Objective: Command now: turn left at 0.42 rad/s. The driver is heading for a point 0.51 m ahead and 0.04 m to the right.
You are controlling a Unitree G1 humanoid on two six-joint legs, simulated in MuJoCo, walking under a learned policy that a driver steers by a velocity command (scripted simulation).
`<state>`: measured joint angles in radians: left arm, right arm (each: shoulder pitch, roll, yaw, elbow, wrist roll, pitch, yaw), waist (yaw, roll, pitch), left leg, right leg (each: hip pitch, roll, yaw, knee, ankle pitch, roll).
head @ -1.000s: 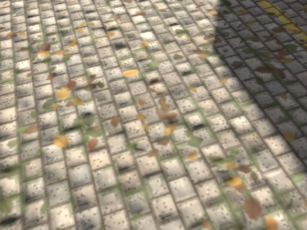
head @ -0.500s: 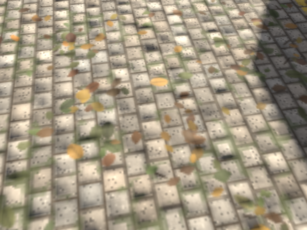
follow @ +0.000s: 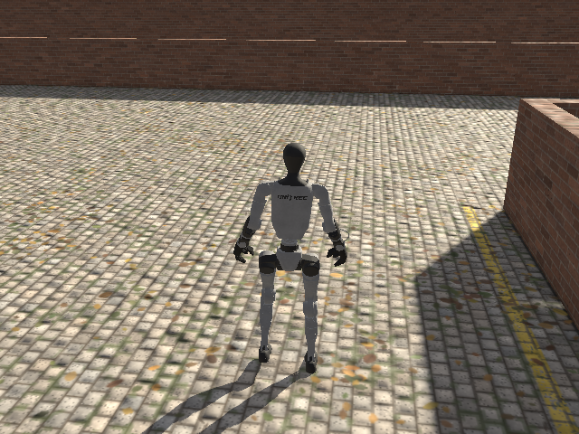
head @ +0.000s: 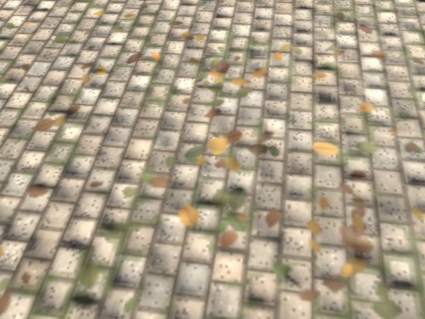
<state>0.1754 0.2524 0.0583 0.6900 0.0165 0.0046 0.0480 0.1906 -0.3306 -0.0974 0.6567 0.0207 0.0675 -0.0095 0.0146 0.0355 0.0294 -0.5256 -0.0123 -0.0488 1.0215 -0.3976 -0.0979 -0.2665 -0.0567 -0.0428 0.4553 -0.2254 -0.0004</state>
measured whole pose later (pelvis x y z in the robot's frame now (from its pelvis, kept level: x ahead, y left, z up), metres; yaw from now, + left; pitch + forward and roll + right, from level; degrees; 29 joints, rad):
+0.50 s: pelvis -0.01 +0.03 -0.01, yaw -2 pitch +1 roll +1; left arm 0.24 0.30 0.07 0.76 -0.02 0.05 0.02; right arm 0.09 -0.24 -0.05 0.71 -0.01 0.03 -0.03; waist 0.02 0.00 0.03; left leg -0.24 0.02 0.09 0.50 -0.27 0.02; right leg -0.35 -0.05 -0.02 0.81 -0.47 0.07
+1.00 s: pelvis -0.02 -0.01 +0.00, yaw -13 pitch +1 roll +1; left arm 0.16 0.26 0.02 0.68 0.01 0.01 0.01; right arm 0.18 -0.29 -0.08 0.79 0.02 0.02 -0.02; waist 0.00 0.02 0.01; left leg -0.34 0.04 -0.03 0.71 -0.36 -0.07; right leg -0.21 0.07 0.06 0.44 -0.25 -0.08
